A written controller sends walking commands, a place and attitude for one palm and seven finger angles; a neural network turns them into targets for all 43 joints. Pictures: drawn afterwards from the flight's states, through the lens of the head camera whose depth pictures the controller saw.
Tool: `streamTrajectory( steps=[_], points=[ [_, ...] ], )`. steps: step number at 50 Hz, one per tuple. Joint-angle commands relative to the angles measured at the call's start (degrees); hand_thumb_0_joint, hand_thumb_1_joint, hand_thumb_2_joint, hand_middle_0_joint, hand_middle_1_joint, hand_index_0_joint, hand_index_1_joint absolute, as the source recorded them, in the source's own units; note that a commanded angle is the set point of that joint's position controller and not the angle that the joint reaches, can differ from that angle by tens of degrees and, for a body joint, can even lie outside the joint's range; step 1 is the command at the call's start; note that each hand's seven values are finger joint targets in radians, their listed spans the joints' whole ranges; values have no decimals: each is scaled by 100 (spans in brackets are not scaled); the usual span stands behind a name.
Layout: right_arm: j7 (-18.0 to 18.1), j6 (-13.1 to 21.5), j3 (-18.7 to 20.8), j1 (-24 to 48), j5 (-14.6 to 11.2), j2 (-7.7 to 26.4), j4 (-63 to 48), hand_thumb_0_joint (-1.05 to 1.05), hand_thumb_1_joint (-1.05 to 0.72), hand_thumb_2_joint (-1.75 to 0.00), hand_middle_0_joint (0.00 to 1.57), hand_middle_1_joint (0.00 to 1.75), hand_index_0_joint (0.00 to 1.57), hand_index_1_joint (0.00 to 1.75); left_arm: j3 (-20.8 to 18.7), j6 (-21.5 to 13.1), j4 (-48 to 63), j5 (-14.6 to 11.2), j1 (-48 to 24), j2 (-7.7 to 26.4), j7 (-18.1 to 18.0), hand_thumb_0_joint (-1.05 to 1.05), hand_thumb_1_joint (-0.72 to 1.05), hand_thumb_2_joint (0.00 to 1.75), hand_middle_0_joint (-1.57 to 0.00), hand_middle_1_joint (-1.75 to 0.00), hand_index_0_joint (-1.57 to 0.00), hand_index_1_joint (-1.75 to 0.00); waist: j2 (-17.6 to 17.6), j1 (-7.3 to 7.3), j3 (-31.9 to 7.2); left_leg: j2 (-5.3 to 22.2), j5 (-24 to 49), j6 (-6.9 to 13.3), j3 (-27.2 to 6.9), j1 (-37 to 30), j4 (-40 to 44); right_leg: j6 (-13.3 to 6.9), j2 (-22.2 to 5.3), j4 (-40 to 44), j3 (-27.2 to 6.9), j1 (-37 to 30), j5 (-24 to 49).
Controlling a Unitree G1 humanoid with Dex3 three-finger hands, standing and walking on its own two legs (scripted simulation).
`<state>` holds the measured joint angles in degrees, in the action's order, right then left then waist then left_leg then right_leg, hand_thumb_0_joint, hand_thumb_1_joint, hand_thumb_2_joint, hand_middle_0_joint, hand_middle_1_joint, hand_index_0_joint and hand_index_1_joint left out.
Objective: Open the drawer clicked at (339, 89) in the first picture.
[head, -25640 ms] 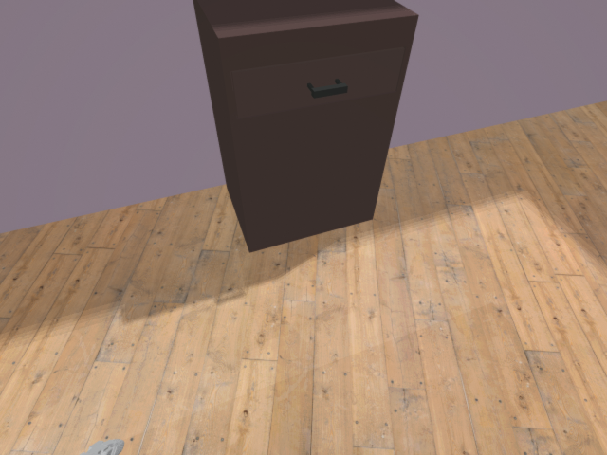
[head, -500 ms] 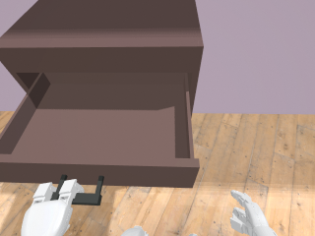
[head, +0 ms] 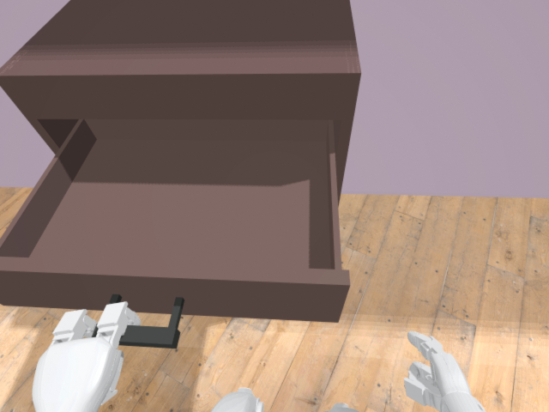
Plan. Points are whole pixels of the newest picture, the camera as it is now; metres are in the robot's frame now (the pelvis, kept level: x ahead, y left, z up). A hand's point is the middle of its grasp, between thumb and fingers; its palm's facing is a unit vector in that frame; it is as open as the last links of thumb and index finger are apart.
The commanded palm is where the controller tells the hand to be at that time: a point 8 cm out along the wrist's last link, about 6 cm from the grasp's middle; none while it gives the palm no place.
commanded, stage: open the thumb to release the handle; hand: left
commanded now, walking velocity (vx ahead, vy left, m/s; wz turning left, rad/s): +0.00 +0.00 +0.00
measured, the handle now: (141, 319) +0.23 +0.21 +0.02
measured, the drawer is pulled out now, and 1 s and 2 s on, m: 0.30 0.30 0.30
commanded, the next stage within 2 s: lift the hand off the handle in 0.26 s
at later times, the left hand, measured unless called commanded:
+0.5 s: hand (106, 375) +0.17 +0.25 +0.00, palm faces -0.01 -0.11 -0.99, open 13.9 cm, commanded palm +0.16 +0.24 +0.05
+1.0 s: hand (96, 351) +0.19 +0.25 +0.04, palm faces +0.04 -0.11 -0.99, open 13.7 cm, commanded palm +0.16 +0.24 +0.10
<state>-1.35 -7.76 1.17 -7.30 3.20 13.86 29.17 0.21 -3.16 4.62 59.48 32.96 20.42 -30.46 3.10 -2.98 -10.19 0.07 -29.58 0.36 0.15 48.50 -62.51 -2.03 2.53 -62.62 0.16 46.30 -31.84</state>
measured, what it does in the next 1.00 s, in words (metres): stands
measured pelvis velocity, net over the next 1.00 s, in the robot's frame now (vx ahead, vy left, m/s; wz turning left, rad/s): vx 0.00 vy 0.01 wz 0.00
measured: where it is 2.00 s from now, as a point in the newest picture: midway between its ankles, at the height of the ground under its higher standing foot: outside the picture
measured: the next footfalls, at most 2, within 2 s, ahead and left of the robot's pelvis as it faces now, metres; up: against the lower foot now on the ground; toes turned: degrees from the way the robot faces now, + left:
none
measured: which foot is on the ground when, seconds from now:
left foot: down 0.00-1.00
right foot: down 0.00-1.00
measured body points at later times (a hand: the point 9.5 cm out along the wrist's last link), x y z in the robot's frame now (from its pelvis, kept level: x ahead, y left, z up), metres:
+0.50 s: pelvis -0.01 +0.00 +0.01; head +0.04 -0.02 +0.45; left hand +0.16 +0.25 +0.05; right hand +0.20 -0.23 -0.09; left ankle +0.01 +0.12 -0.66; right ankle -0.01 -0.10 -0.66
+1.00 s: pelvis +0.00 +0.01 +0.03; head +0.02 -0.01 +0.47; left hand +0.18 +0.25 +0.10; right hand +0.20 -0.21 -0.07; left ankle +0.01 +0.12 -0.66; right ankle -0.01 -0.10 -0.66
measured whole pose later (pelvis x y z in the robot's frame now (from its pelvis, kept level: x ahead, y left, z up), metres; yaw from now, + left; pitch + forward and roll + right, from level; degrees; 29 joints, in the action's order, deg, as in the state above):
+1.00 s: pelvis +0.00 +0.01 +0.03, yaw +0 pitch +10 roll -1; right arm 0.2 -7.1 0.0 -9.1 1.5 13.4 29.8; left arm 4.1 2.3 6.2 57.5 27.6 21.1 -24.9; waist 4.1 -2.9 -8.9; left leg -0.4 -25.6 1.2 0.0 38.9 -54.1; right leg -1.1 2.0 -53.2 0.0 36.2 -27.5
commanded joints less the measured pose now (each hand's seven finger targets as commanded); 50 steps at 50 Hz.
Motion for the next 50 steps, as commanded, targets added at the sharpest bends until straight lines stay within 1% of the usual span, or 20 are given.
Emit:
streamTrajectory(
  steps=[1, 3, 6, 8, 11, 13, 16, 17, 18, 19, 24, 28, 31, 33, 36, 38, 41, 43, 46, 50],
  points=[
    [102, 258, 228, 524, -17, 562, -890, 0, -90, -90, 20, 30, 20, 30, -623, 61, 742, 21, 245, 902, -223, 0, -1, 51, -33, -125, -33, -125, -409, -4, -941, -186, 1623, 173, -15, -1181, 757, -39, -27, 1154, 2, -540, 2284],
    [113, 270, 197, 552, 6, 568, -880, 0, -90, -90, 20, 30, 20, 30, -699, 38, 804, 29, 60, 1025, -208, 0, -15, 45, -32, -124, -32, -124, -390, -28, -1086, -203, 1615, 169, -2, -1229, 766, -44, -51, 1182, -78, -547, 2272],
    [140, 289, 207, 508, -32, 567, -849, 0, -90, -90, 20, 30, 20, 30, -630, 29, 630, 9, 89, 967, -158, 0, -36, 36, -31, -122, -31, -122, -321, -2, -839, -209, 1480, 186, 14, -1174, 804, -36, -57, 1276, -53, -594, 2181],
    [165, 275, 178, 589, -18, 564, -827, 0, -90, -90, 20, 30, 20, 30, -838, 18, 616, 12, 9, 1157, -157, 0, -50, 30, -30, -120, -30, -120, -223, -51, -931, -221, 1463, 174, 21, -1168, 814, -45, -59, 1300, -135, -629, 2166],
    [193, 292, 204, 532, -45, 549, -797, 0, -90, -90, 20, 30, 20, 30, -751, 8, 437, 7, -81, 1050, -127, 0, -50, 30, -30, -120, -30, -120, -216, -7, -711, -217, 1304, 182, 6, -1098, 838, -33, -42, 1356, -94, -585, 1970],
    [205, 279, 186, 579, -28, 565, -775, 0, -90, -90, 20, 30, 20, 30, -849, -8, 510, -21, -377, 1176, -114, 0, -50, 30, -30, -120, -30, -120, -180, 11, -819, -216, 1243, 184, -4, -1105, 853, -34, -59, 1393, -136, -569, 1836],
    [212, 321, 226, 515, -37, 557, -781, 0, -90, -90, 20, 30, 20, 30, -653, -30, 455, -40, -274, 985, -87, 0, -50, 30, -30, -120, -30, -120, -183, 38, -796, -204, 1261, 198, 5, -1176, 854, -29, -53, 1410, -74, -556, 1858],
    [203, 312, 217, 544, -25, 558, -756, 0, -90, -90, 20, 30, 20, 30, -744, -57, 504, -45, -283, 1076, -74, 0, -50, 30, -30, -120, -30, -120, -187, -24, -944, -212, 1315, 186, 9, -1203, 854, -32, -50, 1388, -107, -595, 1879],
    [165, 323, 201, 560, 7, 556, -790, 0, -90, -90, 20, 30, 20, 30, -291, -22, 567, -57, -358, 689, -25, 0, -50, 30, -30, -120, -30, -120, -116, 89, -933, -200, 1368, 194, -14, -1264, 865, -46, -63, 1379, -65, -515, 1925],
    [161, 351, 243, 470, -16, 562, -789, 0, -90, -90, 20, 30, 20, 30, -241, -44, 600, -75, -433, 677, -5, 0, -50, 30, -30, -120, -30, -120, -224, 128, -923, -173, 1363, 214, -27, -1299, 858, -34, -66, 1390, -18, -512, 1918],
    [159, 332, 218, 499, 5, 566, -778, 0, -90, -90, 20, 30, 20, 30, -370, -72, 491, 83, -588, 867, -40, 0, -50, 30, -30, -120, -30, -120, -424, 99, -770, -179, 1215, 199, -44, -1117, 849, -32, -67, 1363, 3, -420, 1755],
    [166, 308, 206, 555, 22, 562, -742, 0, -90, -90, 20, 30, 20, 30, -502, -63, 476, 196, -997, 996, -131, 0, -50, 30, -30, -120, -30, -120, -186, 69, -917, -181, 1159, 178, -44, -1178, 824, -63, -58, 1337, -33, -256, 1530],
    [173, 311, 239, 490, -19, 549, -759, 0, -90, -90, 20, 30, 20, 30, -274, 30, 473, 169, -1012, 790, -136, 0, -50, 30, -30, -120, -30, -120, -5, 84, -912, -163, 1166, 171, -72, -1337, 909, -84, -14, 1332, 85, -241, 1390],
    [197, 303, 219, 520, -17, 561, -740, 0, -90, -90, 20, 30, 20, 30, -321, 114, 478, 115, -1279, 863, -126, 0, -50, 30, -30, -120, -30, -120, -99, 125, -1037, -153, 1198, 178, -80, -1364, 927, -64, -27, 1377, 63, -273, 1425],
    [241, 305, 225, 500, -57, 544, -803, 0, -90, -90, 20, 30, 20, 30, -242, 218, 915, 58, -1301, 905, -87, 0, -50, 30, -30, -120, -30, -120, 61, 68, -1199, -158, 1357, 189, -67, -1682, 1095, -79, -13, 1489, 71, -556, 1543],
    [245, 300, 184, 549, -52, 545, -845, 0, -90, -90, 20, 30, 20, 30, -417, 283, 1175, 44, -1191, 1128, -79, 0, -50, 30, -30, -120, -30, -120, 162, -24, -1374, -157, 1581, 173, -52, -1870, 1174, -96, -16, 1532, 45, -704, 1684],
    [241, 314, 166, 514, -114, 526, -854, 0, -90, -90, 20, 30, 20, 30, -209, 395, 1175, -83, -925, 914, 69, 0, -50, 30, -30, -120, -30, -120, -39, 40, -985, -118, 1615, 184, -62, -1894, 1336, -70, -9, 1674, 120, -869, 1779],
    [238, 302, 124, 580, -102, 540, -836, 0, -90, -90, 20, 30, 20, 30, -335, 424, 1167, -109, -994, 1041, 119, 0, -50, 30, -30, -120, -30, -120, -184, 37, -945, -114, 1647, 181, -71, -1915, 1423, -58, -17, 1757, 79, -959, 1835],
    [177, 335, 130, 545, -159, 523, -900, 0, -90, -90, 20, 30, 20, 30, -72, 489, 1149, -150, -611, 759, 278, 0, -50, 30, -30, -120, -30, -120, -204, 13, -571, -72, 1674, 171, -98, -1986, 1608, -57, -5, 1837, 180, -1020, 1784],
    [143, 346, 103, 581, -161, 524, -920, 0, -90, -90, 20, 30, 20, 30, -158, 516, 1416, -184, -773, 931, 441, 0, -50, 30, -30, -120, -30, -120, -171, -15, -571, -62, 1646, 167, -85, -2205, 1770, -49, -36, 2013, 129, -1131, 1681]
  ],
)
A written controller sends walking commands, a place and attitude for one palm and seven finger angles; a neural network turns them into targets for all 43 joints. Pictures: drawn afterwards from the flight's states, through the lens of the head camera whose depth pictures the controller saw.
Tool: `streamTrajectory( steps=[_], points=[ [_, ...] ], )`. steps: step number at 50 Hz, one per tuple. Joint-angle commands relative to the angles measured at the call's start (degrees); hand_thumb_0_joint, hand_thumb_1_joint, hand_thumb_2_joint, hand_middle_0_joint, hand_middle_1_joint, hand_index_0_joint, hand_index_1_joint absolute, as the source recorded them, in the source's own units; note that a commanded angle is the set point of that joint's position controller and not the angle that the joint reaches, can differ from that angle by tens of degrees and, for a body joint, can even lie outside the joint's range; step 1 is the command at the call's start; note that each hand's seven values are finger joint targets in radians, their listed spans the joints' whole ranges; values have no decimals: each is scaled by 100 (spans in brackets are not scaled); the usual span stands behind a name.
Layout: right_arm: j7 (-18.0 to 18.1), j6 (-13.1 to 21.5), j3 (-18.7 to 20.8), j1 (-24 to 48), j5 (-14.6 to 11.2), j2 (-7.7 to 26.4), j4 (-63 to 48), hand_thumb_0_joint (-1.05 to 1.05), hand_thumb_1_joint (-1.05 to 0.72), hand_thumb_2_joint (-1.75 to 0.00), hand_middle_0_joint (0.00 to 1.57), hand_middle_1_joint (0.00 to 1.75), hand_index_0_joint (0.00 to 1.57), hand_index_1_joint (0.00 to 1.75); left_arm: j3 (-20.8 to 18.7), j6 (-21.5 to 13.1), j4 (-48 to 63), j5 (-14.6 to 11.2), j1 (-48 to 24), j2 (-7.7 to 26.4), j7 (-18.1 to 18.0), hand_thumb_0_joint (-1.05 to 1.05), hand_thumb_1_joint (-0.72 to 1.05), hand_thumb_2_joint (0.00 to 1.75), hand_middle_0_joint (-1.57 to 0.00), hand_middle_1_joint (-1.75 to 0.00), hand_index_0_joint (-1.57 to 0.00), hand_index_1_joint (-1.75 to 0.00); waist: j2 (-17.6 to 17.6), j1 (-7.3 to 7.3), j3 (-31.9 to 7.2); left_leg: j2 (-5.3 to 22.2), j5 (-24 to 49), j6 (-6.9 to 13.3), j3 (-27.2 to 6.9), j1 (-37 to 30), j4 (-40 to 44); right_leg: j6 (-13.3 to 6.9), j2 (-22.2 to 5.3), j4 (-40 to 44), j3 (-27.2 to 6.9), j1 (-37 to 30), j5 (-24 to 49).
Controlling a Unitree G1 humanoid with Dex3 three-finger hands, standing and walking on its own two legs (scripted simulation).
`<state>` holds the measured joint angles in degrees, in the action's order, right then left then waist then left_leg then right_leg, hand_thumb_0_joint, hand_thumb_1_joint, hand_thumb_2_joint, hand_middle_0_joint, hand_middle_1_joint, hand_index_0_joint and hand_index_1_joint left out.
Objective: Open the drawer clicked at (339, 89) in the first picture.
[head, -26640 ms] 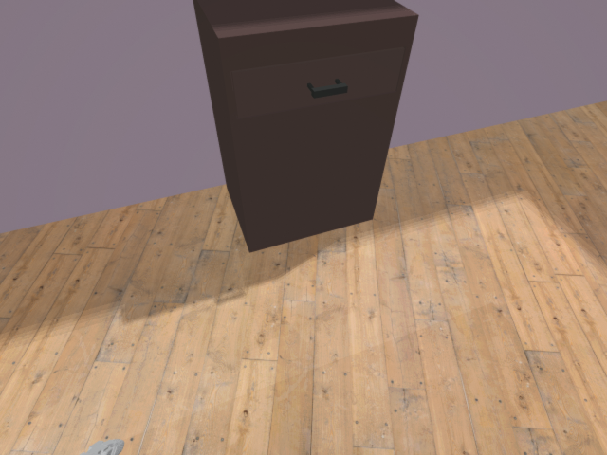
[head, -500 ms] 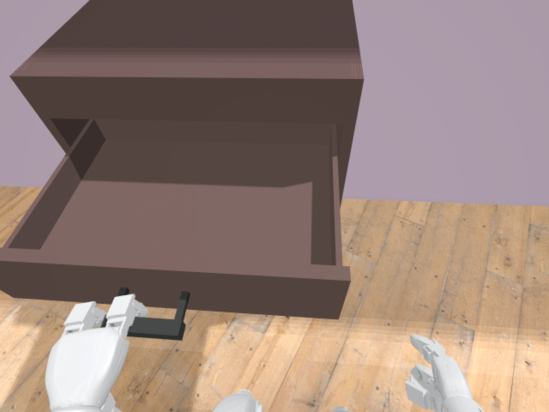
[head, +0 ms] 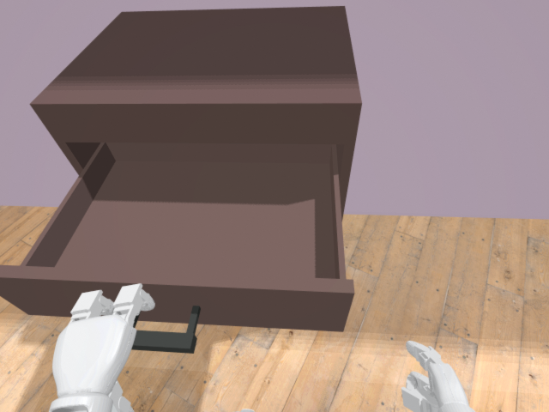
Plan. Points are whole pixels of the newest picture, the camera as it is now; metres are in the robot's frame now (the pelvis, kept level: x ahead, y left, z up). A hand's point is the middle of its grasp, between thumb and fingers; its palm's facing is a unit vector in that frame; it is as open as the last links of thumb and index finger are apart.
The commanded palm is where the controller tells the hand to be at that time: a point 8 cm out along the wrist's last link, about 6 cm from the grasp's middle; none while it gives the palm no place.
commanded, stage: lift the hand off the handle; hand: left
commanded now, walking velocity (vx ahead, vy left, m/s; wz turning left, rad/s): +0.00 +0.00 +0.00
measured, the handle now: (161, 326) +0.24 +0.20 +0.00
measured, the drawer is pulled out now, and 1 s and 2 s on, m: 0.30 0.30 0.30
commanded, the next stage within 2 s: draw the hand back to the body in 0.96 s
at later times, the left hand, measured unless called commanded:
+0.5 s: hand (101, 335) +0.19 +0.23 +0.08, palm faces +0.06 -0.13 -0.99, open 13.9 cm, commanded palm +0.17 +0.23 +0.15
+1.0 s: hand (74, 324) +0.18 +0.23 +0.14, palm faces +0.08 -0.14 -0.99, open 13.9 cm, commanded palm +0.16 +0.22 +0.19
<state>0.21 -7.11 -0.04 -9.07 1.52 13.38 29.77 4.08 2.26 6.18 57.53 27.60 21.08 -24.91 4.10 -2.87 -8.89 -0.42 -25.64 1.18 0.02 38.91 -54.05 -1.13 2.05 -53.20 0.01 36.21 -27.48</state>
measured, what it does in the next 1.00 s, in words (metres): stands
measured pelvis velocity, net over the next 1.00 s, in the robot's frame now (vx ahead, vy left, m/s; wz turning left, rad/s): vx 0.01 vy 0.00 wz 0.00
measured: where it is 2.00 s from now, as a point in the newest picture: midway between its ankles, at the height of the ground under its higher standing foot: outside the picture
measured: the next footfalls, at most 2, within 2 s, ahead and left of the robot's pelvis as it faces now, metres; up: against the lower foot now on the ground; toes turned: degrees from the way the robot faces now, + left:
none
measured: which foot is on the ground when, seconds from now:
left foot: down 0.00-1.00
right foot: down 0.00-1.00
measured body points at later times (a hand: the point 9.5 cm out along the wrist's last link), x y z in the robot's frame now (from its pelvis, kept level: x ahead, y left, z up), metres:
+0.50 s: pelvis +0.01 +0.00 +0.02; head +0.02 -0.04 +0.47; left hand +0.18 +0.24 +0.14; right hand +0.23 -0.21 -0.06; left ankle +0.01 +0.11 -0.69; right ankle -0.01 -0.11 -0.69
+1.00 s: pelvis +0.01 +0.00 +0.04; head +0.00 -0.04 +0.49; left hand +0.17 +0.23 +0.19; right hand +0.24 -0.20 -0.04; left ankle +0.01 +0.11 -0.69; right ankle -0.01 -0.11 -0.69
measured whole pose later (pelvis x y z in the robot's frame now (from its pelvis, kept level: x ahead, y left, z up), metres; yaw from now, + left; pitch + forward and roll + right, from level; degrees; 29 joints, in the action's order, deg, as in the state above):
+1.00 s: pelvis +0.01 +0.00 +0.04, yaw +0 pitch +2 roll +0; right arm -0.7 -7.8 -2.0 -7.3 -1.0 14.9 27.9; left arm -0.5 5.2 28.1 49.1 32.4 27.3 -7.7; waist 5.9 -6.1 -4.9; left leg -0.6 -19.2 1.0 0.0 19.7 -36.8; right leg -1.0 1.7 -35.7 -0.4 17.0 -20.8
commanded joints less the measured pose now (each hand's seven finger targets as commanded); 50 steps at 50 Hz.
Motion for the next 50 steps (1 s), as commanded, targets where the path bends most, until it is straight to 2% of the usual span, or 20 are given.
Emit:
streamTrajectory(
  steps=[1, 11, 13, 14, 18, 21, 28, 29, 35, 36, 38, 39, 40, 41, 42, 43, 46, 47, 49, 50],
  points=[
    [-18, 296, 239, 744, -12, 561, -1003, 0, -90, -90, 20, 30, 20, 30, -420, -29, 1310, 11, -139, 746, -67, 0, -50, 30, -30, -120, -30, -120, -258, -27, -634, -6, 1290, 96, -77, -1267, 966, -148, 16, 1083, 177, -187, 1260],
    [-97, 312, 191, 844, -24, 522, -1062, 0, -90, -90, 20, 30, 20, 30, -606, -47, 1938, -43, -84, 935, 167, 0, -50, 30, -30, -120, -30, -120, -103, -113, -502, 11, 1537, 64, -65, -1615, 1192, -153, -21, 1309, 114, -494, 1502],
    [-89, 310, 157, 936, -21, 538, -1057, 0, -90, -90, 20, 30, 20, 30, -904, -8, 1969, -93, -20, 1192, 206, 0, -50, 30, -30, -120, -30, -120, -120, -184, -607, 3, 1662, 53, -71, -1719, 1221, -167, -9, 1387, 11, -632, 1679],
    [-95, 319, 160, 886, -53, 508, -1083, 0, -90, -90, 20, 30, 20, 30, -703, 27, 2003, -133, 113, 980, 252, 0, -50, 30, -30, -120, -30, -120, -161, -142, -529, 23, 1676, 71, -57, -1709, 1249, -140, -29, 1387, 74, -667, 1711],
    [-51, 305, 125, 1035, -51, 552, -1076, 0, -90, -90, 20, 30, 20, 30, -883, 79, 2161, -282, -23, 1198, 478, 0, -50, 30, -30, -120, -30, -120, -307, -171, -499, 1, 1637, 80, -51, -1853, 1389, -100, -64, 1644, -53, -880, 1862],
    [-27, 308, 136, 931, -86, 524, -1042, 0, -90, -90, 20, 30, 20, 30, -618, 61, 2304, -336, -161, 1027, 688, 0, -50, 30, -30, -120, -30, -120, -276, -112, -309, 13, 1662, 105, -32, -1923, 1502, -67, -102, 1740, -2, -964, 1910],
    [-30, 320, 44, 1063, -85, 578, -1119, 0, -90, -90, 20, 30, 20, 30, -1184, 1, 2716, -414, 141, 1574, 870, 0, -50, 30, -30, -120, -30, -120, -186, -310, -526, 19, 2053, 68, -4, -2256, 1605, -86, -145, 1960, -167, -1355, 2389],
    [-51, 320, 62, 954, -116, 530, -1134, 0, -90, -90, 20, 30, 20, 30, -969, 5, 2820, -430, 349, 1327, 889, 0, -50, 30, -30, -120, -30, -120, -80, -301, -449, 45, 2135, 74, 25, -2210, 1639, -73, -158, 1917, -44, -1379, 2410],
    [-122, 268, 81, 1019, -138, 607, -1171, 0, -90, -90, 20, 30, 20, 30, -1145, 57, 3211, -596, 287, 1437, 969, 0, -50, 30, -30, -120, -30, -120, -243, -262, -361, 94, 2211, 62, 4, -2381, 1763, -39, -182, 2095, -30, -1419, 2372],
    [-108, 256, 122, 984, -155, 580, -1184, 0, -90, -90, 20, 30, 20, 30, -933, 80, 3209, -657, 464, 1236, 1032, 0, -50, 30, -30, -120, -30, -120, -205, -254, -178, 91, 2177, 80, 18, -2331, 1811, -33, -156, 2138, 25, -1454, 2390],
    [-114, 270, 53, 1180, -179, 645, -1264, 0, -90, -90, 20, 30, 20, 30, -1318, 152, 3301, -700, 501, 1593, 1057, 0, -50, 30, -30, -120, -30, -120, -369, -315, -353, 96, 2185, 66, -7, -2441, 1821, -25, -191, 2199, -115, -1567, 2475],
    [-95, 243, 73, 1000, -192, 588, -1223, 0, -90, -90, 20, 30, 20, 30, -1046, 182, 3302, -705, 478, 1378, 1133, 0, -50, 30, -30, -120, -30, -120, -454, -272, -265, 80, 2079, 102, 35, -2351, 1866, 8, -203, 2213, 9, -1573, 2405],
    [-87, 233, 54, 1062, -188, 635, -1193, 0, -90, -90, 20, 30, 20, 30, -1317, 165, 3358, -670, 184, 1706, 1146, 0, -50, 30, -30, -120, -30, -120, -420, -272, -269, 88, 2095, 75, 35, -2448, 1889, 8, -239, 2266, -79, -1558, 2397],
    [-72, 211, 92, 1031, -193, 592, -1188, 0, -90, -90, 20, 30, 20, 30, -1041, 180, 3323, -723, 303, 1413, 1229, 0, -50, 30, -30, -120, -30, -120, -390, -247, -72, 76, 2049, 96, 35, -2411, 1949, 13, -204, 2322, 2, -1589, 2369],
    [-83, 211, 41, 1087, -181, 661, -1244, 0, -90, -90, 20, 30, 20, 30, -1259, 185, 3480, -677, 96, 1716, 1239, 0, -50, 30, -30, -120, -30, -120, -305, -285, -234, 100, 2107, 78, 40, -2536, 1955, 22, -255, 2333, -39, -1575, 2311],
    [-85, 234, 1, 1279, -213, 635, -1281, 0, -90, -90, 20, 30, 20, 30, -1233, 243, 3576, -733, 43, 1638, 1276, 0, -50, 30, -30, -120, -30, -120, -114, -292, -188, 100, 2091, 76, -9, -2610, 1987, -12, -235, 2377, -76, -1593, 2263],
    [-72, 200, 77, 1004, -242, 585, -1160, 0, -90, -90, 20, 30, 20, 30, -903, 243, 3084, -824, 309, 1288, 1515, 0, -50, 30, -30, -120, -30, -120, -393, -237, 201, 97, 1943, 99, 28, -2490, 2138, 25, -178, 2493, 81, -1605, 2081],
    [-86, 205, 22, 1031, -240, 634, -1197, 0, -90, -90, 20, 30, 20, 30, -1145, 227, 3149, -789, 169, 1581, 1534, 0, -50, 30, -30, -120, -30, -120, -544, -277, 15, 113, 1982, 76, 33, -2551, 2150, 49, -230, 2486, 58, -1653, 2115],
    [-101, 213, 18, 1005, -263, 589, -1233, 0, -90, -90, 20, 30, 20, 30, -904, 241, 3196, -817, 405, 1309, 1616, 0, -50, 30, -30, -120, -30, -120, -324, -290, 50, 108, 2013, 90, 40, -2528, 2190, 13, -193, 2492, 97, -1719, 2086],
    [-110, 205, -2, 1064, -264, 628, -1228, 0, -90, -90, 20, 30, 20, 30, -1073, 200, 3306, -780, 111, 1542, 1615, 0, -50, 30, -30, -120, -30, -120, -267, -289, 33, 139, 2014, 49, 38, -2575, 2229, 13, -228, 2516, 56, -1701, 2021]
  ],
)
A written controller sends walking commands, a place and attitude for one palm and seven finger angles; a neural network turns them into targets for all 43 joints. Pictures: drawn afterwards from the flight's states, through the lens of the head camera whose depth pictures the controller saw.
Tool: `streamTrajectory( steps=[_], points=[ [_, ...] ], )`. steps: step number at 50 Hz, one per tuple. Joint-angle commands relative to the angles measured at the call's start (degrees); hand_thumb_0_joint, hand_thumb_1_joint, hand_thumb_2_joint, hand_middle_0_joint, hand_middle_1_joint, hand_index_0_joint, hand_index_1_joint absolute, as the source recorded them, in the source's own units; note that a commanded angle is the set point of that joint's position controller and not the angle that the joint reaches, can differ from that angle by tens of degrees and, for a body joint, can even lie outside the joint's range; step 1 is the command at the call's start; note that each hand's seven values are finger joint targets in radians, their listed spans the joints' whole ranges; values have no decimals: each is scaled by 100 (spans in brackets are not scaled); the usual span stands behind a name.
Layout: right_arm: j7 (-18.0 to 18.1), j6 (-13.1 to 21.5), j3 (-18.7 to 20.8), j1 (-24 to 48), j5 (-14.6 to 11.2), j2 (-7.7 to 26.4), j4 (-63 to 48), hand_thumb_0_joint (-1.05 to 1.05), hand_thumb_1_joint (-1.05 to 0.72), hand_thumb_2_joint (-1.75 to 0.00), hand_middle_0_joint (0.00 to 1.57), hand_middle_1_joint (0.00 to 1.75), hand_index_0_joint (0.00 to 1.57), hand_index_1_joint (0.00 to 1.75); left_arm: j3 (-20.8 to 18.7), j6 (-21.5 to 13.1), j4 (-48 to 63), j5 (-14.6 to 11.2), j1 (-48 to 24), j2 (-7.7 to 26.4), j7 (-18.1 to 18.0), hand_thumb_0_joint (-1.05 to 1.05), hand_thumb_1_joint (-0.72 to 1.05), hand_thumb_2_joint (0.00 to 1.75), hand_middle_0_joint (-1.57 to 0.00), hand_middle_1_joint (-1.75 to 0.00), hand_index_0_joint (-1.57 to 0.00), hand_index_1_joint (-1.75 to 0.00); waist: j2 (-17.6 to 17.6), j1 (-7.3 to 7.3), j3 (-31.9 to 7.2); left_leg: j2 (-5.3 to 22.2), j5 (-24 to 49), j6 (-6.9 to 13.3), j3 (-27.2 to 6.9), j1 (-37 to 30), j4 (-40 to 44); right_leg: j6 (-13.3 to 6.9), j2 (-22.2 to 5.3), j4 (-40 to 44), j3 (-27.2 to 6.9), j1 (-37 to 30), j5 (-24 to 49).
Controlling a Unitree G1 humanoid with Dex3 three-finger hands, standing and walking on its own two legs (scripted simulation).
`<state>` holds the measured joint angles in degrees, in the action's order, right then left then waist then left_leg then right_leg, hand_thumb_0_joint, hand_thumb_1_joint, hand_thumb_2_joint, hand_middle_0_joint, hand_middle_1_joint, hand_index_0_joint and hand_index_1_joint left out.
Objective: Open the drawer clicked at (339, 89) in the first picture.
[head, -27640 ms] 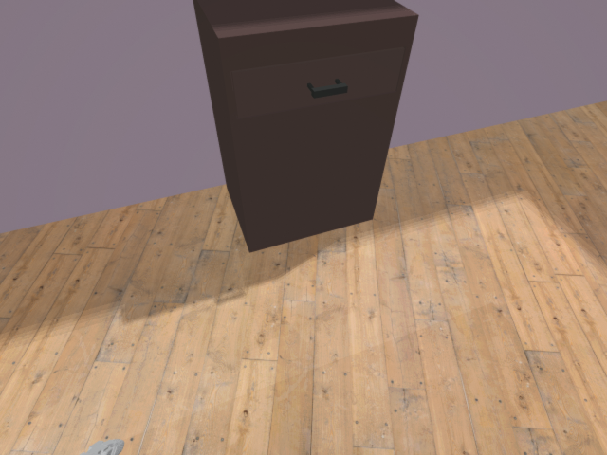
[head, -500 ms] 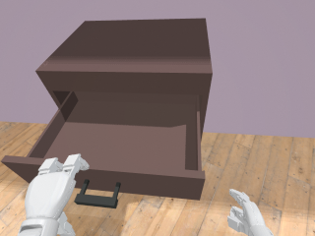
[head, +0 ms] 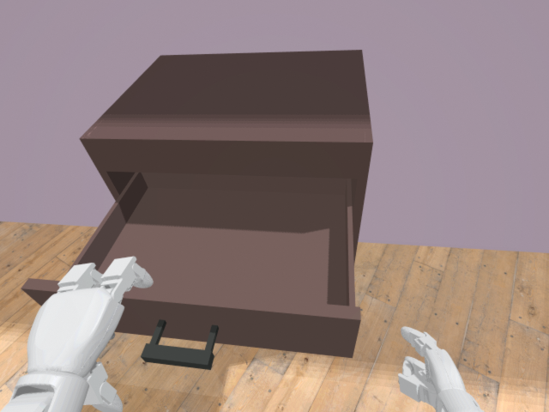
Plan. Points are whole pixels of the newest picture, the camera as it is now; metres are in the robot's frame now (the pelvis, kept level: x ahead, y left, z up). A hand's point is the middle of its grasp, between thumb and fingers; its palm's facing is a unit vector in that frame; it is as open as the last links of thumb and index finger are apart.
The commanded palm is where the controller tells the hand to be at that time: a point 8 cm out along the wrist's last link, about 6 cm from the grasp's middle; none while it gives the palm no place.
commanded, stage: draw the hand back to the body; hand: left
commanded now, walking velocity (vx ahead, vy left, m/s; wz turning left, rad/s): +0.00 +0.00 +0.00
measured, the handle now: (182, 342) +0.23 +0.20 -0.04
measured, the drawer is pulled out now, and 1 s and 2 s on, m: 0.30 0.30 0.30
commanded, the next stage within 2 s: step back with the hand held close in 1.66 s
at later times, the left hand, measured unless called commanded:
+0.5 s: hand (92, 335) +0.17 +0.25 +0.11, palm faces +0.04 -0.13 -0.99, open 13.9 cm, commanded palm +0.14 +0.25 +0.17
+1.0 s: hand (102, 290) +0.20 +0.22 +0.17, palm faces +0.37 -0.85 -0.37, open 12.6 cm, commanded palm +0.14 +0.27 +0.18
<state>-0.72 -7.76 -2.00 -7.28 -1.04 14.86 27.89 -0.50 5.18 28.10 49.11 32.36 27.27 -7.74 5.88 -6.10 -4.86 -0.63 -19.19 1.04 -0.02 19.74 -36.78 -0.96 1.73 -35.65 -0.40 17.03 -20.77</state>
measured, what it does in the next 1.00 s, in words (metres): stands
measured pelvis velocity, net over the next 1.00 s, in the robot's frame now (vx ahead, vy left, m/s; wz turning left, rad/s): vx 0.02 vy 0.00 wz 0.04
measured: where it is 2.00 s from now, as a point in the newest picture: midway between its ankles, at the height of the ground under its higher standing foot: outside the picture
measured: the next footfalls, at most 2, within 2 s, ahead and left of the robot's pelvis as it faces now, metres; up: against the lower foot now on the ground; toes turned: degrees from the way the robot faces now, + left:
none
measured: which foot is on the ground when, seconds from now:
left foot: down 0.00-1.00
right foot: down 0.00-1.00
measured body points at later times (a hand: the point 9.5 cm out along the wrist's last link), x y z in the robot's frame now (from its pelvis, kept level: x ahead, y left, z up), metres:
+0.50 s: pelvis +0.00 +0.01 +0.00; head -0.01 -0.03 +0.45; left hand +0.16 +0.25 +0.16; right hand +0.22 -0.19 -0.08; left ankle +0.00 +0.11 -0.73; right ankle -0.02 -0.11 -0.73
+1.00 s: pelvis +0.02 +0.00 +0.01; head +0.00 -0.01 +0.46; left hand +0.17 +0.27 +0.19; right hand +0.21 -0.19 -0.07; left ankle +0.00 +0.11 -0.73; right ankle -0.02 -0.11 -0.73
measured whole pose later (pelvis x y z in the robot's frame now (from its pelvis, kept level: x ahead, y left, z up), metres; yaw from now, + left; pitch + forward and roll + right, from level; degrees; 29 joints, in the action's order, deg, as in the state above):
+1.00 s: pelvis +0.02 +0.00 +0.01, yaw +2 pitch -3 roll +0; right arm 4.3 7.1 -4.0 -11.8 -0.7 11.0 33.8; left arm -11.7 -3.9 31.4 -2.1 31.3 18.6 -7.8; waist 2.2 -2.7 0.0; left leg -1.5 -17.5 1.0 -2.0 9.9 -29.9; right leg -1.0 0.9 -27.3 1.5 5.8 -19.0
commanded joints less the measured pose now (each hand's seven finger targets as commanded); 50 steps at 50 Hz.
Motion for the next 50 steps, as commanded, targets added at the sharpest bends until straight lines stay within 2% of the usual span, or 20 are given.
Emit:
streamTrajectory(
  steps=[1, 2, 6, 8, 9, 14, 17, 21, 23, 24, 33, 34, 35, 36, 38, 39, 40, 44, 46, 50],
  points=[
    [-3, 253, 241, 847, 14, 455, -1039, 0, -90, -90, 20, 30, 20, 30, -394, -124, 1104, 23, -246, 693, -76, 0, -50, 30, -30, -120, -30, -120, -393, 47, -233, 131, 1307, 95, 43, -610, 528, -12, -147, 808, 144, 217, 1295],
    [-8, 267, 192, 878, 33, 513, -1099, 0, -90, -90, 20, 30, 20, 30, -648, -159, 1280, 104, -434, 1003, -135, 0, -50, 30, -30, -120, -30, -120, -340, -5, -468, 165, 1368, 70, 57, -723, 497, -9, -198, 805, 94, 224, 1275],
    [17, 288, 219, 819, 68, 452, -1070, 0, -90, -90, 20, 30, 20, 30, -598, -281, 1332, 165, -293, 856, -270, 0, -50, 30, -30, -120, -30, -120, -202, -22, -335, 166, 1334, 75, 24, -726, 480, -76, -124, 854, 136, 288, 1092],
    [18, 327, 169, 992, 72, 495, -1063, 0, -90, -90, 20, 30, 20, 30, -1038, -291, 1391, 215, -500, 1242, -398, 0, -50, 30, -30, -120, -30, -120, -184, -43, -468, 182, 1293, 37, -38, -822, 430, -121, -122, 857, -37, 331, 1027],
    [13, 310, 195, 845, 78, 432, -1038, 0, -90, -90, 20, 30, 20, 30, -789, -288, 1335, 240, -380, 969, -389, 0, -50, 30, -30, -120, -30, -120, -147, -45, -434, 169, 1281, 58, -16, -755, 468, -118, -120, 826, 138, 310, 941],
    [-2, 283, 232, 881, -4, 430, -990, 0, -90, -90, 20, 30, 20, 30, -713, -132, 1023, 45, -350, 847, -254, 0, -50, 30, -30, -120, -30, -120, -348, 19, -235, 160, 1169, 71, -48, -661, 619, -75, -100, 876, 183, 257, 891],
    [41, 255, 206, 953, -8, 507, -1001, 0, -90, -90, 20, 30, 20, 30, -983, -93, 1012, 10, -548, 1245, -120, 0, -50, 30, -30, -120, -30, -120, -537, -3, -375, 144, 1216, 71, -28, -749, 667, -24, -182, 939, 103, 91, 1071],
    [94, 264, 230, 903, -13, 501, -996, 0, -90, -90, 20, 30, 20, 30, -822, -159, 1117, -119, -365, 1080, 31, 0, -50, 30, -30, -120, -30, -120, -343, 45, -215, 138, 1315, 91, -27, -777, 668, -29, -153, 1005, 129, 66, 1184],
    [116, 340, 168, 1047, -27, 563, -1100, 0, -90, -90, 20, 30, 20, 30, -1231, -206, 1352, -174, -306, 1441, -29, 0, -50, 30, -30, -120, -30, -120, -313, -15, -447, 179, 1378, 65, -54, -905, 612, -35, -175, 997, 17, 7, 1304],
    [121, 314, 168, 862, -4, 518, -1063, 0, -90, -90, 20, 30, 20, 30, -1006, -245, 1274, -170, -177, 1217, 11, 0, -50, 30, -30, -120, -30, -120, -280, -5, -379, 148, 1396, 88, -37, -827, 616, -35, -168, 985, 155, 30, 1232],
    [113, 296, 220, 1019, -34, 593, -1057, 0, -90, -90, 20, 30, 20, 30, -1610, -364, 1281, -267, -158, 1575, -153, 0, -50, 30, -30, -120, -30, -120, -124, -29, -293, 196, 1388, 23, -120, -875, 637, -70, -128, 995, 92, 127, 1072],
    [259, 796, 183, 378, -150, 10, -1081, 0, -90, -90, 20, 30, 20, 30, -802, -651, 860, -4395, -389, -1090, -36, 0, -47, 32, -30, -118, -30, -118, -636, 648, 75, 272, 1115, 163, -260, -1451, 773, -72, -68, 919, 407, -154, 947],
    [381, 1076, 198, 355, -151, 209, -993, 0, -90, -90, 20, 30, 20, 30, -1215, -843, 897, -4528, -298, -318, -70, 0, -43, 33, -29, -115, -29, -115, -822, 457, -19, 411, 1051, 130, -351, -1511, 932, -43, -151, 901, 350, -136, 705],
    [431, 1185, 186, 390, -112, 200, -898, 0, -90, -90, 20, 30, 20, 30, -1232, -896, 799, -4556, -76, -356, -100, 0, -40, 34, -29, -113, -29, -113, -445, 461, 215, 371, 964, 95, -353, -1400, 992, -75, -110, 966, 370, -127, 600],
    [595, 1358, 160, 558, -47, 282, -773, 0, -90, -90, 20, 30, 20, 30, -1882, -1096, 1417, -4938, -339, 275, -213, 0, -32, 37, -29, -109, -29, -109, -789, 284, -163, 312, 1194, 61, -369, -1437, 1099, -36, -202, 1029, 347, -475, 890],
    [613, 1488, 138, 432, -16, 246, -829, 0, -90, -90, 20, 30, 20, 30, -1523, -1210, 1776, -4956, -440, -13, -201, 0, -29, 39, -29, -107, -29, -107, -692, 339, -287, 271, 1304, 64, -332, -1391, 1095, -33, -243, 1027, 345, -566, 1024],
    [628, 1622, 127, 410, 3, 245, -760, 0, -90, -90, 20, 30, 20, 30, -1602, -1259, 1912, -4975, -481, 107, -229, 0, -26, 40, -28, -104, -28, -104, -534, 298, -410, 280, 1542, 53, -324, -1440, 1104, -45, -306, 1005, 321, -653, 1204],
    [585, 1830, 68, 342, 59, 219, -402, 0, -90, -90, 20, 30, 20, 30, -1613, -1248, 1736, -5043, -354, -29, -229, 0, -12, 47, -27, -95, -27, -95, 379, 312, 253, 215, 1779, -43, -331, -1174, 1175, -132, -294, 1183, 349, -638, 1455],
    [543, 1828, 79, 364, 49, 213, -328, 0, -90, -90, 20, 30, 20, 30, -1680, -1219, 1451, -5102, -338, -76, -170, 0, -5, 50, -27, -91, -27, -91, 275, 313, 483, 237, 1778, -66, -323, -1138, 1197, -128, -278, 1250, 383, -610, 1521],
    [496, 1754, 155, 464, 16, 209, -340, 0, -90, -90, 20, 30, 20, 30, -1840, -1262, 1326, -5210, -227, -82, -43, 0, 9, 55, -26, -82, -26, -82, -356, 298, 244, 265, 2016, -36, -278, -1251, 1178, -76, -296, 1278, 391, -815, 1885]
  ],
)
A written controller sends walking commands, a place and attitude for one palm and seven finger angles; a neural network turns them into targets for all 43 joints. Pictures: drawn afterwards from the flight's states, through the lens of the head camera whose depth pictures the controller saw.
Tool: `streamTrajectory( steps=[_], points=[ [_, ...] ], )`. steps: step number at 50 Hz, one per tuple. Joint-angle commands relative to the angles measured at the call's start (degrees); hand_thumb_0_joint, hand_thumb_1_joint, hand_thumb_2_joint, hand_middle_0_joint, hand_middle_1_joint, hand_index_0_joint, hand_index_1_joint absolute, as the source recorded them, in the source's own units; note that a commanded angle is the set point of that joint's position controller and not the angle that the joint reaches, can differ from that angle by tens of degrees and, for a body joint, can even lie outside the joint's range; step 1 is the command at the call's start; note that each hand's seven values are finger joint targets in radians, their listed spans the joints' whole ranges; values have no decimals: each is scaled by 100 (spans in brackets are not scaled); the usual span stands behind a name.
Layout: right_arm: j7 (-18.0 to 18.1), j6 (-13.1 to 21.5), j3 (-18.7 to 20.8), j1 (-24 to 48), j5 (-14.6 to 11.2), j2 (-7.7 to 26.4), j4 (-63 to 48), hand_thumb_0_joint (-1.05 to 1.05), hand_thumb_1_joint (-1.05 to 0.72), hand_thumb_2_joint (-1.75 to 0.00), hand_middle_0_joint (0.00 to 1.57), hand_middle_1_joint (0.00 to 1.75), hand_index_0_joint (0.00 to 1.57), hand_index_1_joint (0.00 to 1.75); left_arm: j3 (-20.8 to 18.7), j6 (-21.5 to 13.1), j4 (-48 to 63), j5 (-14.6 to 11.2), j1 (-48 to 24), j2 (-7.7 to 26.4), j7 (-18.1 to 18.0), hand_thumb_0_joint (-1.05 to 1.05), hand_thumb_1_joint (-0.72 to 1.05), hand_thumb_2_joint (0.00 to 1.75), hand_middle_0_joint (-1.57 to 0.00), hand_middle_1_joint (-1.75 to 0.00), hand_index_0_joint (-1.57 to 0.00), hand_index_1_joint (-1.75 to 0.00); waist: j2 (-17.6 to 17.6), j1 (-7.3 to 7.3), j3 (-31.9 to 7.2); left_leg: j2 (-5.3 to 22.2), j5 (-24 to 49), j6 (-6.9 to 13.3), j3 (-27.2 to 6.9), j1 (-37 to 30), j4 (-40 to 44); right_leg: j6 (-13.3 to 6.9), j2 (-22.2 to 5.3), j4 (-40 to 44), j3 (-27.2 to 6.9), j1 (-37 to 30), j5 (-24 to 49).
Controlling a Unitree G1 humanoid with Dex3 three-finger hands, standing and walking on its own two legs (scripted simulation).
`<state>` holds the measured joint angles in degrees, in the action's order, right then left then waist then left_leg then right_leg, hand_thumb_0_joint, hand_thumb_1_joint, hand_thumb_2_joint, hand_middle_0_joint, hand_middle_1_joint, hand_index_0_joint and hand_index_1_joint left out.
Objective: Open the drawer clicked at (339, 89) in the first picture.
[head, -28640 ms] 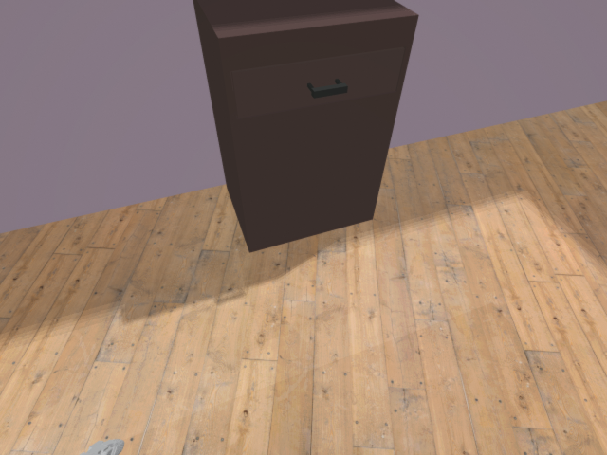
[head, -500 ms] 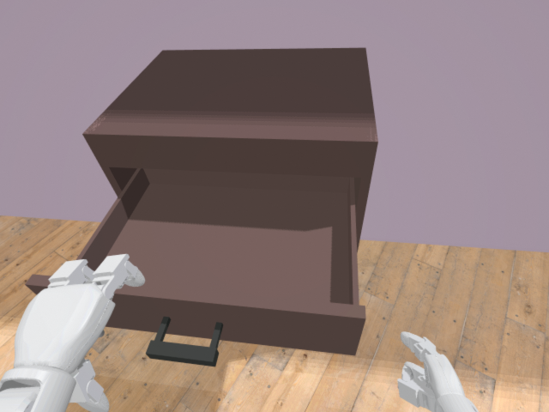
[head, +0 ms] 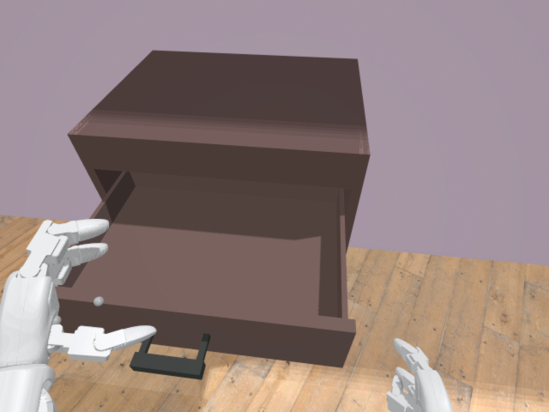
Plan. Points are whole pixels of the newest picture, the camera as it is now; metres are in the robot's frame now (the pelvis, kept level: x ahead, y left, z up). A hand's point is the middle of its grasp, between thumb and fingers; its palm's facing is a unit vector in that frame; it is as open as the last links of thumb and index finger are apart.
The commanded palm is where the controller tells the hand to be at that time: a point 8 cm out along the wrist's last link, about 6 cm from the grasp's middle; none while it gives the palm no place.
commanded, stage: draw the hand back to the body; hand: left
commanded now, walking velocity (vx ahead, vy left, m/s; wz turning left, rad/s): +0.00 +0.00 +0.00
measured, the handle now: (172, 351) +0.22 +0.19 -0.05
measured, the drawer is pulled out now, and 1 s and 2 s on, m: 0.30 0.30 0.30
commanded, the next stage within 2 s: step back with the hand held close in 0.66 s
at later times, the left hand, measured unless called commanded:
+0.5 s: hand (87, 308) +0.18 +0.22 +0.16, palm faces +0.40 -0.82 -0.40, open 8.3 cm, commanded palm +0.13 +0.26 +0.18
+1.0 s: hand (82, 320) +0.17 +0.23 +0.15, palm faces +0.31 -0.83 -0.47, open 7.5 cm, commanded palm +0.10 +0.27 +0.18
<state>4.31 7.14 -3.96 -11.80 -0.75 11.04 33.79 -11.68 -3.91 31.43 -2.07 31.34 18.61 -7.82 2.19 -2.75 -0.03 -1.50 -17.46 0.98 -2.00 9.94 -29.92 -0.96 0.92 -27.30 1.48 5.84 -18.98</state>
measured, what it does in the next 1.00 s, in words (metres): stands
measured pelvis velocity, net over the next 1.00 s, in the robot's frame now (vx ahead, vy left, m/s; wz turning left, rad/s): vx -0.02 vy -0.01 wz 0.01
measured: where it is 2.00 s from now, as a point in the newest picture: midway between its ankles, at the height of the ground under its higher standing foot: outside the picture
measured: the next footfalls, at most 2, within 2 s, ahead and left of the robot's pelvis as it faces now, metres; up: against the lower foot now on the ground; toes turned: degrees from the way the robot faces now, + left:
right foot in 1.88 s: -0.20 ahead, -0.13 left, +0.00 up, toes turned -4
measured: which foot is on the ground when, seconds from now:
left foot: down 0.00-1.00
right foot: down 0.00-1.00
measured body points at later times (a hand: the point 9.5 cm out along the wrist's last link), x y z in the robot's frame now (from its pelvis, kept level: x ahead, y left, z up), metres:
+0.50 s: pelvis +0.00 -0.02 +0.00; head -0.01 -0.05 +0.45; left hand +0.15 +0.26 +0.18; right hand +0.21 -0.23 -0.07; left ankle -0.01 +0.11 -0.74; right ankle -0.04 -0.11 -0.74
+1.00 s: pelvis -0.02 -0.01 +0.00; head +0.01 -0.02 +0.45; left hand +0.15 +0.27 +0.17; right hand +0.17 -0.25 -0.08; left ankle -0.01 +0.11 -0.74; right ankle -0.04 -0.11 -0.74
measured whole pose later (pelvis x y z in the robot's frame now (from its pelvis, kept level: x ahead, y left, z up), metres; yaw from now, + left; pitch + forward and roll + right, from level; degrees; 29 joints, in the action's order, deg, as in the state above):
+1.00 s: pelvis -0.02 -0.01 +0.00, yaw +1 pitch +1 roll -1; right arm 4.0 0.4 -0.2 -7.8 -1.5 13.6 32.6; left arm -19.1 -8.3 31.2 -3.1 35.1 20.4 -5.6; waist 2.4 -0.4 2.8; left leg -0.3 -13.4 0.2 -3.1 15.8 -28.1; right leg -1.6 2.1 -24.5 2.6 11.1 -14.6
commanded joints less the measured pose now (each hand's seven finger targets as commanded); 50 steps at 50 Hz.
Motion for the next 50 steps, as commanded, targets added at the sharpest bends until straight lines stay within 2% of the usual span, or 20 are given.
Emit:
streamTrajectory(
  steps=[1, 6, 7, 9, 17, 18, 20, 22, 23, 29, 32, 33, 37, 38, 39, 40, 42, 45, 48, 50],
  points=[
    [2, 218, 377, 941, 12, 608, -864, 0, -90, -90, 20, 30, 20, 30, -796, -349, 817, -100, -1, 770, -12, 0, 13, 57, -25, -80, -25, -80, -83, -63, -284, 322, 1870, -1, -28, -330, 459, -59, -187, 491, 209, 320, 1827],
    [2, 144, 451, 998, -9, 620, -839, 0, -90, -90, 20, 30, 20, 30, -954, -388, 1006, -139, 134, 885, 36, 0, 31, 64, -24, -68, -24, -68, 5, -68, -758, 301, 2142, 23, 82, -539, 379, -9, -246, 506, 163, 132, 2267],
    [10, 145, 455, 1034, -29, 608, -898, 0, -90, -90, 20, 30, 20, 30, -911, -390, 1120, -170, 71, 873, 41, 0, 34, 66, -24, -66, -24, -66, -131, -37, -766, 307, 2147, 30, 76, -518, 382, 9, -274, 487, 153, 75, 2324],
    [38, 152, 460, 1019, -2, 632, -823, 0, -90, -90, 20, 30, 20, 30, -1090, -418, 1157, -119, -1, 1045, 3, 0, 41, 69, -24, -62, -24, -62, 99, -66, -835, 245, 2215, 43, 108, -605, 344, 0, -261, 553, 136, 105, 2416],
    [109, 64, 467, 1068, -57, 614, -835, 0, -90, -90, 20, 30, 20, 30, -1068, -358, 885, -185, -222, 963, -12, 0, 69, 81, -22, -43, -22, -43, -122, -13, -384, 276, 1905, 48, 87, -583, 433, 42, -285, 618, 151, 299, 2128],
    [120, 73, 481, 1156, -61, 646, -831, 0, -90, -90, 20, 30, 20, 30, -1172, -365, 937, -193, -308, 1061, -18, 0, 73, 82, -21, -41, -21, -41, 87, -39, -378, 239, 1869, 50, 103, -611, 427, 23, -266, 692, 108, 321, 2092],
    [96, 46, 454, 1111, -64, 599, -849, 0, -90, -90, 20, 30, 20, 30, -993, -359, 753, -201, -182, 872, 16, 0, 80, 86, -21, -37, -21, -37, -46, -14, -282, 261, 1820, 55, 77, -542, 460, 33, -293, 653, 130, 305, 2039],
    [96, 20, 469, 1139, -62, 616, -870, 0, -90, -90, 20, 30, 20, 30, -985, -352, 717, -217, -188, 880, 38, 0, 87, 88, -20, -32, -20, -32, -177, -28, -308, 260, 1773, 68, 93, -550, 461, 57, -299, 665, 111, 294, 2047],
    [100, 34, 477, 1194, -62, 659, -869, 0, -90, -90, 20, 30, 20, 30, -1029, -362, 858, -223, -290, 937, 36, 0, 90, 90, -20, -30, -20, -30, -6, -31, -418, 236, 1769, 69, 93, -612, 456, 40, -283, 713, 90, 281, 2003],
    [92, 58, 441, 1136, -11, 616, -802, 0, -90, -90, 20, 30, 20, 30, -1141, -415, 893, -170, -217, 1056, 4, 0, 90, 90, -20, -30, -20, -30, 164, -73, -466, 203, 1867, 63, 113, -667, 442, 24, -270, 755, 88, 270, 2107],
    [90, 48, 443, 1163, -52, 582, -873, 0, -90, -90, 20, 30, 20, 30, -1053, -387, 910, -211, -239, 984, 23, 0, 90, 90, -20, -30, -20, -30, -69, -32, -348, 265, 1777, 56, 97, -612, 482, 46, -295, 712, 87, 285, 2022],
    [100, 62, 453, 1208, -52, 631, -865, 0, -90, -90, 20, 30, 20, 30, -1120, -400, 1023, -208, -368, 1057, 14, 0, 90, 90, -20, -30, -20, -30, 127, -44, -414, 245, 1762, 48, 107, -649, 481, 29, -282, 765, 62, 286, 1948],
    [89, 33, 457, 1168, -54, 598, -864, 0, -90, -90, 20, 30, 20, 30, -1031, -391, 810, -212, -232, 933, 32, 0, 90, 90, -20, -30, -20, -30, -90, -31, -315, 272, 1677, 60, 103, -621, 517, 52, -292, 754, 85, 314, 1862],
    [99, 46, 468, 1235, -49, 628, -840, 0, -90, -90, 20, 30, 20, 30, -1095, -396, 843, -218, -332, 986, 28, 0, 90, 90, -20, -30, -20, -30, 0, -40, -303, 245, 1622, 55, 108, -623, 515, 44, -273, 824, 65, 343, 1779],
    [60, -60, 480, 883, -56, 784, -979, 0, -90, -90, 20, 30, 20, 30, -2034, -664, 1373, -173, -1154, 1939, -30, 0, 90, 90, -20, -30, -20, -30, -332, 151, 292, 295, 1312, 173, -128, -74, 309, 80, -534, 1219, -459, 904, 1995],
    [47, -141, 504, 885, -41, 650, -815, 0, -90, -90, 20, 30, 20, 30, -1711, -694, 671, -140, -537, 1424, 33, 0, 90, 90, -20, -30, -20, -30, -648, 195, 243, 304, 1282, 165, -160, -88, 157, 72, -660, 1224, -420, 909, 2188],
    [20, -253, 527, 971, -57, 684, -918, 0, -90, -90, 20, 30, 20, 30, -1351, -680, 547, -104, -113, 1084, 116, 0, 90, 90, -20, -30, -20, -30, -803, 225, 38, 287, 1486, 163, -111, -64, 5, 105, -768, 1090, -395, 798, 2669],
    [-8, -341, 581, 983, -51, 764, -999, 0, -90, -90, 20, 30, 20, 30, -1287, -791, 843, -88, 337, 996, 123, 0, 90, 90, -20, -30, -20, -30, -105, 206, -542, 362, 1991, 172, -101, -115, 134, 94, -781, 761, -294, 504, 2686],
    [-15, -437, 644, 1010, -59, 808, -1070, 0, -90, -90, 20, 30, 20, 30, -1490, -828, 1297, -100, 625, 1213, 77, 0, 90, 90, -20, -30, -20, -30, 124, 203, -995, 483, 2404, 179, -158, -113, 212, 81, -708, 539, -238, 333, 2535],
    [-2, -493, 672, 1008, -81, 780, -1152, 0, -90, -90, 20, 30, 20, 30, -1586, -855, 1521, -111, 757, 1299, 39, 0, 90, 90, -20, -30, -20, -30, -38, 209, -1103, 545, 2543, 176, -236, 30, 204, 77, -659, 414, -168, 262, 2440]
  ],
)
